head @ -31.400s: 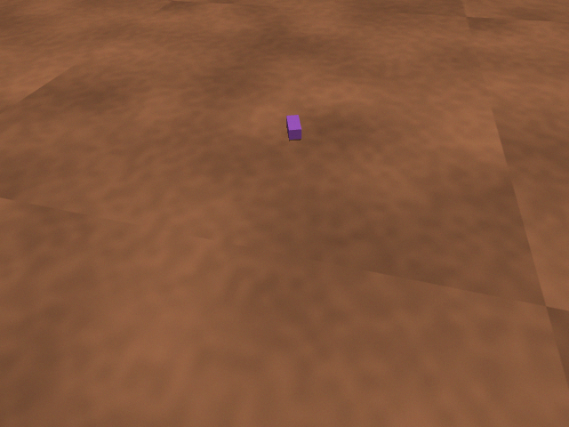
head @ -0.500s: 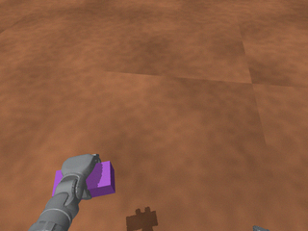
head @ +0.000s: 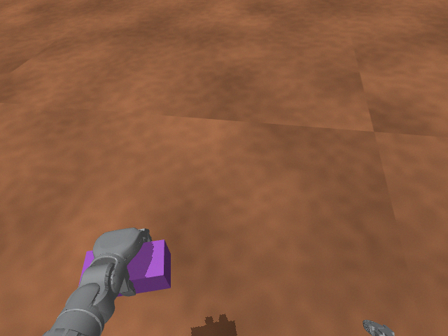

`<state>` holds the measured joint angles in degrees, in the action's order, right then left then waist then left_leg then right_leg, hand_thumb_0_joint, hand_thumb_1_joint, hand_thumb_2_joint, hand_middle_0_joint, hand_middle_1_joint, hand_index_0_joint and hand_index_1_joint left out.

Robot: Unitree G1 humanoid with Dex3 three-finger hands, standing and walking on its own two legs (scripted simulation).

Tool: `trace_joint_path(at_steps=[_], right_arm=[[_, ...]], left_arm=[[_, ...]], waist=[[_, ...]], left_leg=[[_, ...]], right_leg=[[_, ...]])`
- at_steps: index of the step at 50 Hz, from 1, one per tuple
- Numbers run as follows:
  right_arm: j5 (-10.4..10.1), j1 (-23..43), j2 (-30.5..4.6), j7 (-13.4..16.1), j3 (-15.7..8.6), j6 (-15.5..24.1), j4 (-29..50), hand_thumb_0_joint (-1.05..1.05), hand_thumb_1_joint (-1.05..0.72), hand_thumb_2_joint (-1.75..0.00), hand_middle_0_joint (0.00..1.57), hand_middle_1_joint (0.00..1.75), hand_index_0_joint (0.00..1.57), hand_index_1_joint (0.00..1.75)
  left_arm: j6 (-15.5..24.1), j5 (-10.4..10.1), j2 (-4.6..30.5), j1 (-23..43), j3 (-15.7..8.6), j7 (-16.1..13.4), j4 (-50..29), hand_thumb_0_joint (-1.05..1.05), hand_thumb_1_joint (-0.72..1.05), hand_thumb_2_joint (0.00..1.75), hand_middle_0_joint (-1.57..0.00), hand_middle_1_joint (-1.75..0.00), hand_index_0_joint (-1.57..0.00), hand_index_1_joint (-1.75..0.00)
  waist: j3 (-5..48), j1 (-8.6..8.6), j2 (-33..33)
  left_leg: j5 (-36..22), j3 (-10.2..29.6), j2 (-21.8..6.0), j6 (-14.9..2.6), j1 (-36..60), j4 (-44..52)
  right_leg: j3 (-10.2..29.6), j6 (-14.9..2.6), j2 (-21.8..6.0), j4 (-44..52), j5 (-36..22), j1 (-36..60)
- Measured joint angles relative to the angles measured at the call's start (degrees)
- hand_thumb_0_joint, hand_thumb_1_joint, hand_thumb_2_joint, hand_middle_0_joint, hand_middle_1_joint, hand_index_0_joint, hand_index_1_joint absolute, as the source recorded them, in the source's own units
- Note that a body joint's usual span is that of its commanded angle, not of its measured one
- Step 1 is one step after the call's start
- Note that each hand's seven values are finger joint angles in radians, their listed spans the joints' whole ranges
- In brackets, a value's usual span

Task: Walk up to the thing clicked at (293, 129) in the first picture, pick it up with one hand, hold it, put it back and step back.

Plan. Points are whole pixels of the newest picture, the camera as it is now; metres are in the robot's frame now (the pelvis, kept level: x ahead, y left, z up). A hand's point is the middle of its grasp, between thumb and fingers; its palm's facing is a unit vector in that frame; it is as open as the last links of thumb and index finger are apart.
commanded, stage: hold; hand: left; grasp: from above
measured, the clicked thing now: (128, 269) +0.30 +0.23 -0.09
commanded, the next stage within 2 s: crouch in 1.14 s
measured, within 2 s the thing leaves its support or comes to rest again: neither
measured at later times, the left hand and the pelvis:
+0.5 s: hand (124, 269) +0.28 +0.22 -0.04, palm faces -0.44 -0.08 -0.90, open 10.6 cm; pelvis -0.01 +0.00 +0.01, yaw +0 degrees
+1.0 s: hand (121, 266) +0.28 +0.22 -0.03, palm faces -0.44 -0.08 -0.89, open 10.6 cm; pelvis +0.00 +0.00 +0.01, yaw +0 degrees
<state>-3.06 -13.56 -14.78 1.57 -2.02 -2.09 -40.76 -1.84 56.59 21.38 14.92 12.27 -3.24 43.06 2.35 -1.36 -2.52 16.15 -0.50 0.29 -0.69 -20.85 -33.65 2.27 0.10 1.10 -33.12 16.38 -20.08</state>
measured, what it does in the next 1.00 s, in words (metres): stands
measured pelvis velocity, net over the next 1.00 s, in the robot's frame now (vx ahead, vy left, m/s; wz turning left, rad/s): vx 0.00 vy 0.00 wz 0.00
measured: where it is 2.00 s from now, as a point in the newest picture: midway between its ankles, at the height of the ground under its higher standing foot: outside the picture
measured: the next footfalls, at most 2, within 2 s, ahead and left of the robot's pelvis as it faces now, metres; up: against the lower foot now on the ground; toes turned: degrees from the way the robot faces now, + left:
none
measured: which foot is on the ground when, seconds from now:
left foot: down 0.00-1.00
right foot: down 0.00-1.00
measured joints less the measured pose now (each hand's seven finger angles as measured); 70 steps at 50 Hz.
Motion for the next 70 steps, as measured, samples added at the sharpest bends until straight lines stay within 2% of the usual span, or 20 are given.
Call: trace_joint_path(at_steps=[26,39,52,63,70], right_arm=[[-0.5,1.9,-0.3,0.8,0.7,-0.1,0.4,0.01,-0.90,-0.90,0.20,0.30,0.20,0.29],[-0.8,3.0,0.2,1.0,1.1,-0.3,1.0,0.01,-0.90,-0.90,0.20,0.30,0.20,0.29],[-0.7,2.7,0.2,0.9,0.9,-0.7,0.4,0.01,-0.90,-0.90,0.20,0.30,0.20,0.29],[-0.6,2.2,0.1,0.9,0.7,-1.0,0.7,0.01,-0.90,-0.90,0.20,0.30,0.20,0.29],[-0.5,2.2,0.2,0.8,0.6,-1.0,0.7,0.01,-0.89,-0.90,0.20,0.30,0.20,0.29]], left_arm=[[-0.1,-0.6,0.6,-1.5,-0.1,2.6,-4.8,-0.01,-0.10,0.57,-0.62,-0.66,-0.65,-0.61],[0.3,-0.8,1.0,-2.1,-0.3,4.9,-6.6,-0.01,-0.09,0.57,-0.62,-0.66,-0.65,-0.61],[-0.2,-0.3,0.7,-1.8,-0.1,3.9,-6.1,-0.01,-0.09,0.57,-0.62,-0.66,-0.64,-0.62],[0.4,-0.3,1.0,-2.1,-0.2,4.4,-6.4,-0.01,-0.09,0.57,-0.62,-0.66,-0.64,-0.62],[0.7,0.3,0.3,-1.6,-0.2,2.5,-4.4,-0.01,-0.09,0.57,-0.62,-0.66,-0.64,-0.62]], waist=[[-1.5,0.78,-0.4],[-1.8,1.07,-0.4],[-1.7,1.33,-0.3],[-1.9,1.16,-0.3],[-1.8,0.97,-0.2]], left_leg=[[-2.5,0.1,0.0,0.16,3.7,3.9],[-2.9,0.0,0.1,0.08,5.2,5.3],[-2.8,0.2,0.2,-0.03,5.6,5.8],[-2.8,0.1,0.3,-0.07,5.8,6.0],[-2.8,0.3,0.3,-0.04,5.3,5.7]], right_leg=[[-0.1,-0.14,0.0,3.4,-2.3,3.5],[0.0,-0.09,-0.2,4.7,-2.5,4.9],[-0.1,0.00,-0.3,5.4,-2.5,5.5],[0.0,0.03,-0.3,5.7,-2.6,5.7],[-0.2,0.00,-0.4,5.3,-2.4,5.2]])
